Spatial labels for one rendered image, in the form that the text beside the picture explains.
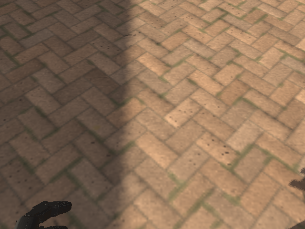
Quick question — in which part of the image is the robot left hand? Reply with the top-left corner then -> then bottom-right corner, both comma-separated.
14,200 -> 72,229

